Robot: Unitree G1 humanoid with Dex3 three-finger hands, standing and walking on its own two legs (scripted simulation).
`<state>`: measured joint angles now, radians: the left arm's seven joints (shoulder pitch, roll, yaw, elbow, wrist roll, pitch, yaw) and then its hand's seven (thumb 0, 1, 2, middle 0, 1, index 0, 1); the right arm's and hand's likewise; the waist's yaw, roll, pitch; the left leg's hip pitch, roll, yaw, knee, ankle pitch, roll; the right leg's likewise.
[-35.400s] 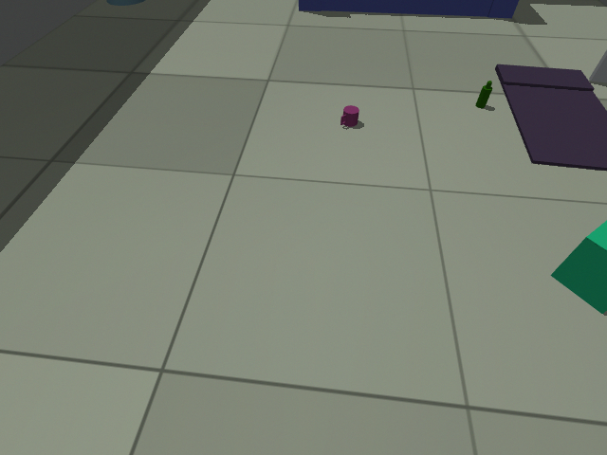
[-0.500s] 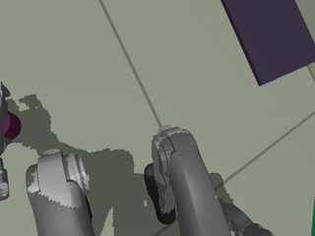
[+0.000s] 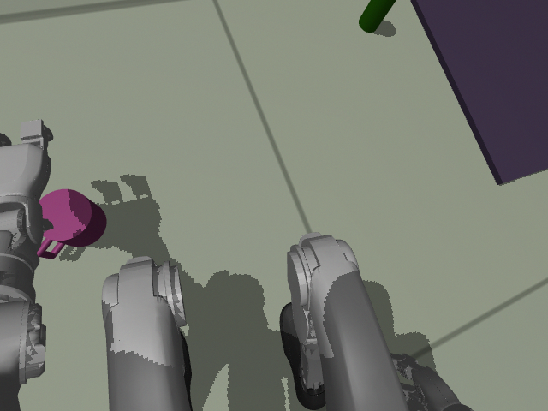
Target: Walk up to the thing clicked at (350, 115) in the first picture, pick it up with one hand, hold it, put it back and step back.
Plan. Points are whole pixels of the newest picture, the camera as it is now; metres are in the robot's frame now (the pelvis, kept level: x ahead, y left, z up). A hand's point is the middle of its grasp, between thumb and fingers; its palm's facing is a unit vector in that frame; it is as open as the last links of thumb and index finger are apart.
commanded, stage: withdraw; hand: left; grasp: from above
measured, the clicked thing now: (66, 227) +0.40 +0.32 -0.28
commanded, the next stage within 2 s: home in 0.62 s
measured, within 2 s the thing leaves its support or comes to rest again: neither
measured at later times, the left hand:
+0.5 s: hand (38, 219) +0.38 +0.31 -0.13, palm faces -0.50 -0.07 -0.86, open 14.1 cm
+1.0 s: hand out of the picture +0.40 +0.32 -0.06, palm faces -0.42 -0.20 -0.89, open 12.5 cm
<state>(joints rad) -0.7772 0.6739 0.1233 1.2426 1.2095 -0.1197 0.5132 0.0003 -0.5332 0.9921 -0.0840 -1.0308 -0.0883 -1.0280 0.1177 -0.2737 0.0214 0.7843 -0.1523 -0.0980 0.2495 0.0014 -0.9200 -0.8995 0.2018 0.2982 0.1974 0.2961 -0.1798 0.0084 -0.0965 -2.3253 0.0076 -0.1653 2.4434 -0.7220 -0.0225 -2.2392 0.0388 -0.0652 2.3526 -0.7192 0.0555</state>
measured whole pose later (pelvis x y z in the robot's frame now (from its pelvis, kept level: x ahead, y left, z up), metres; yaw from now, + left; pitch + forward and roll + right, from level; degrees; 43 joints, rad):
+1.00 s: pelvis -0.01 +0.00 +0.07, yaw +3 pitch +35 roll -7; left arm -0.69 0.63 0.06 1.03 0.96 -0.07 0.17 0.00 -0.12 0.86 -0.20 -0.65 -0.19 -0.66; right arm 0.21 -0.25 0.01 0.71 -0.07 -0.01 0.13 0.00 -0.90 -0.89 0.20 0.30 0.20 0.30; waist -0.13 0.08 -0.14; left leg -2.15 0.01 -0.11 2.22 -0.69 0.00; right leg -2.08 0.02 -0.03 2.15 -0.70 0.06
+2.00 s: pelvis +0.07 +0.01 +0.38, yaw +10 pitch +12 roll -3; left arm 0.54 0.22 0.04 -0.18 -0.07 0.48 0.05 0.01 0.90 0.90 -0.20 -0.30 -0.20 -0.30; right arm 0.33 -0.22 0.03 0.49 0.02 -0.19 -0.19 0.01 -0.91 -0.90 0.20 0.30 0.20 0.30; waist -0.06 0.06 -0.20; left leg -0.76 0.03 -0.07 1.04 -0.49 -0.01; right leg -0.69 0.00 -0.04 0.97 -0.48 0.03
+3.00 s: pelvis +0.07 +0.01 +0.39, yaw +10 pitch +10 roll -3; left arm 0.51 0.23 0.03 -0.14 -0.05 0.46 0.02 0.01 0.91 0.90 -0.20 -0.30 -0.20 -0.30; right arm 0.29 -0.22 0.03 0.52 0.00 -0.23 -0.18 0.01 -0.91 -0.90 0.20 0.30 0.20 0.30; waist -0.03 0.04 -0.16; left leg -0.71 0.02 -0.07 1.02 -0.49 -0.01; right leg -0.64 -0.01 -0.04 0.95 -0.48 0.03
